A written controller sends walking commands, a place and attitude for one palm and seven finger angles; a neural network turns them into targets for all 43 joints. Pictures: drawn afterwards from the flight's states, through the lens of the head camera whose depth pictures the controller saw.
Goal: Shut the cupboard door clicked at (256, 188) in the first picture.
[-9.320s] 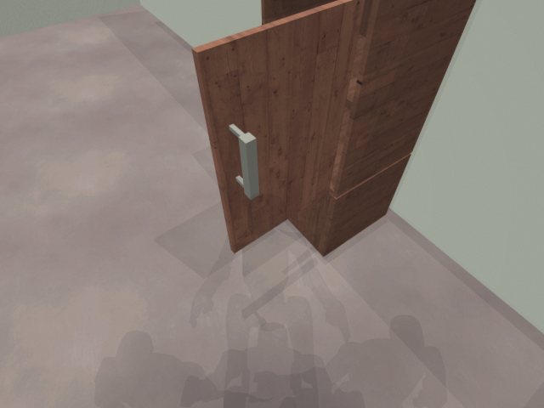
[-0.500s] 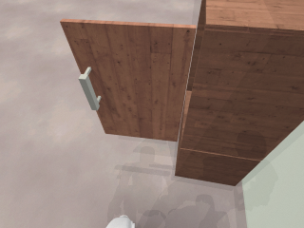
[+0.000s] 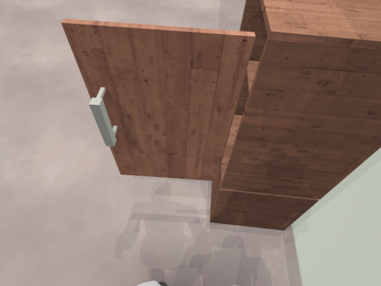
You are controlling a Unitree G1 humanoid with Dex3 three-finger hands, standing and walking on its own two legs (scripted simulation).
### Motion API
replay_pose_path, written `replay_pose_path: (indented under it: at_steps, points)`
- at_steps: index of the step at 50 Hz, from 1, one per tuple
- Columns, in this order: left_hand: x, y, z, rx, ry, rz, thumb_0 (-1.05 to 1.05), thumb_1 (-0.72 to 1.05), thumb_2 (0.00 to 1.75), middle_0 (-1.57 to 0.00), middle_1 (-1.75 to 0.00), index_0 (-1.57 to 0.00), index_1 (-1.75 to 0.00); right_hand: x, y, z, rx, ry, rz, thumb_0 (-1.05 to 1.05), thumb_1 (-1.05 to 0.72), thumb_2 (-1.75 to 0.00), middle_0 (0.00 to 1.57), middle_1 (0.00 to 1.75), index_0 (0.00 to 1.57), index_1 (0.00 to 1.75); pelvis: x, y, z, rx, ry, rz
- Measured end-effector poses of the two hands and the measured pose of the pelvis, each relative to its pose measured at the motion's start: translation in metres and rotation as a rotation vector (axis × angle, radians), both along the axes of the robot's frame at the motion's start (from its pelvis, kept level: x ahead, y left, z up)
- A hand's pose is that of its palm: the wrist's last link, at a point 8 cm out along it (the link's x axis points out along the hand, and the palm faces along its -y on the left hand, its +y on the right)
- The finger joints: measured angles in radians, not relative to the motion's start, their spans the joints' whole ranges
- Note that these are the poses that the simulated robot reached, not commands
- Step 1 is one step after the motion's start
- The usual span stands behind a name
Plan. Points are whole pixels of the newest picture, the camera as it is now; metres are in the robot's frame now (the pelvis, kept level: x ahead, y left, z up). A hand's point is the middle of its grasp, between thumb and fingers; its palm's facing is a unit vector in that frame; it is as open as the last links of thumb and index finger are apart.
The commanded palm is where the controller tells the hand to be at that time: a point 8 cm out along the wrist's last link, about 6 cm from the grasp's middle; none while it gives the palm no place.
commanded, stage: come to a stop and stand still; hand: left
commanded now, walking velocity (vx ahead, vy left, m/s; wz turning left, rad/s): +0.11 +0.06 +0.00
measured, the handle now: (106, 118) +0.50 +0.26 +0.01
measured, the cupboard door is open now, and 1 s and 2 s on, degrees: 92 92 92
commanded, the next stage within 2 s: look again from close up in 0.46 s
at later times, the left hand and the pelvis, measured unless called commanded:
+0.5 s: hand out of the picture +0.02 +0.15 -0.18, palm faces +0.04 -0.98 -0.20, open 7.3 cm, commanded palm none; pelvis +0.01 -0.02 +0.00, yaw +1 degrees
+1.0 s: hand out of the picture +0.03 +0.17 -0.17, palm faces +0.00 -0.97 -0.23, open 7.4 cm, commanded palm none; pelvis +0.01 -0.02 +0.00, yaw +0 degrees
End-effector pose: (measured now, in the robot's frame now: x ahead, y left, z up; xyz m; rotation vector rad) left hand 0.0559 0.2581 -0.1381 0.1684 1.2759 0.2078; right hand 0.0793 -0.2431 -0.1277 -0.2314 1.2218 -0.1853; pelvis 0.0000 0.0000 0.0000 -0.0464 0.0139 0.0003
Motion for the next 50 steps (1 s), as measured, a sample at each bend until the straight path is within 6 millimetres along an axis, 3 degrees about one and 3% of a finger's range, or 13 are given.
replay_pose_path:
  at_steps: [4,7,13,16,24,38,50]
  points:
    - [0.001,-0.015,0.006,0.023,-0.043,-0.020,0.00,0.91,0.90,-0.20,-0.30,-0.20,-0.30,-0.034,-0.027,-0.009,0.010,0.052,-0.042,0.00,-0.91,-0.90,0.20,0.30,0.21,0.30,-0.004,-0.017,-0.004,0.027,0.004,0.009]
    - [-0.013,-0.032,0.007,0.030,-0.026,-0.022,0.00,0.91,0.90,-0.20,-0.30,-0.20,-0.30,-0.057,-0.041,-0.015,0.030,0.106,-0.069,0.00,-0.91,-0.90,0.20,0.30,0.20,0.30,-0.005,-0.027,-0.004,0.051,0.003,0.005]
    - [-0.034,-0.063,0.006,-0.032,0.038,-0.015,0.00,0.91,0.90,-0.20,-0.30,-0.20,-0.30,-0.084,-0.041,-0.012,0.060,0.177,-0.081,0.01,-0.91,-0.90,0.19,0.29,0.20,0.30,0.003,-0.034,0.004,0.057,-0.001,0.006]
    - [-0.039,-0.065,-0.004,-0.052,0.065,0.000,0.01,0.92,0.90,-0.20,-0.30,-0.20,-0.30,-0.089,-0.034,-0.015,0.058,0.200,-0.075,0.01,-0.91,-0.90,0.19,0.30,0.20,0.30,0.007,-0.032,-0.001,0.041,0.004,0.013]
    - [-0.043,-0.061,-0.009,-0.051,0.102,0.016,0.01,0.92,0.90,-0.20,-0.30,-0.20,-0.30,-0.072,-0.007,-0.015,0.079,0.186,-0.033,0.01,-0.91,-0.90,0.20,0.30,0.20,0.30,0.009,-0.027,-0.001,0.037,0.006,0.010]
    - [-0.028,-0.033,-0.002,0.005,0.052,-0.033,0.01,0.91,0.90,-0.20,-0.30,-0.20,-0.30,-0.029,0.002,-0.021,0.081,0.035,0.015,0.01,-0.94,-0.90,0.20,0.30,0.20,0.30,0.012,-0.010,-0.006,0.049,-0.021,-0.001]
    - [-0.028,-0.038,-0.002,-0.013,0.068,-0.047,0.00,0.91,0.90,-0.20,-0.30,-0.20,-0.30,-0.029,-0.002,-0.014,0.075,0.059,0.024,0.00,-0.91,-0.90,0.20,0.30,0.20,0.30,0.011,-0.015,-0.001,0.056,-0.016,-0.008]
